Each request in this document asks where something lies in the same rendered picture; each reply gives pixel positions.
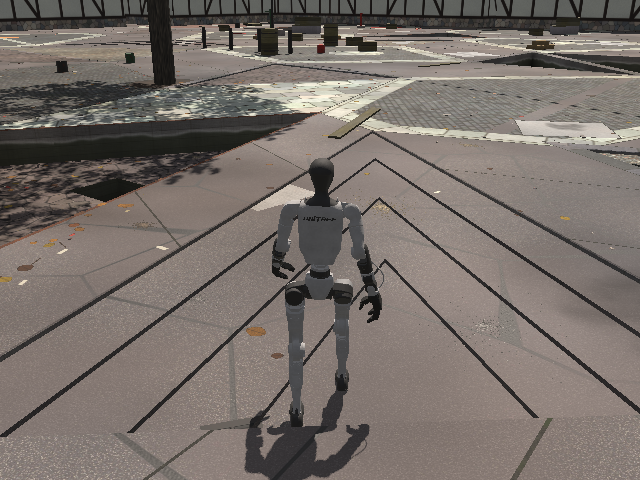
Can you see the left robot upper arm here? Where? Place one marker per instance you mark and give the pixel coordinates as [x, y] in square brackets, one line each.
[288, 212]

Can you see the robot torso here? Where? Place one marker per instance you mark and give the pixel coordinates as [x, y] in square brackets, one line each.
[320, 236]

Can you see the robot left thigh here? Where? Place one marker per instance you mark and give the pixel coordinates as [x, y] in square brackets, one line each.
[295, 305]

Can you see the robot right hand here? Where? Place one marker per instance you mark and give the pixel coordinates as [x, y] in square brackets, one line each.
[377, 306]

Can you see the robot left hand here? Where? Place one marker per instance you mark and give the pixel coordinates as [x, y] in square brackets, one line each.
[285, 265]

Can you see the right robot forearm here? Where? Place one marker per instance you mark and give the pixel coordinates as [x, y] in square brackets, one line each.
[367, 274]

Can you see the left robot forearm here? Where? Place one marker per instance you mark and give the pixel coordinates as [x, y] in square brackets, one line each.
[277, 257]

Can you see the right robot upper arm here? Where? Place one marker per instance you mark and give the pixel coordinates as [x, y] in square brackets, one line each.
[356, 229]

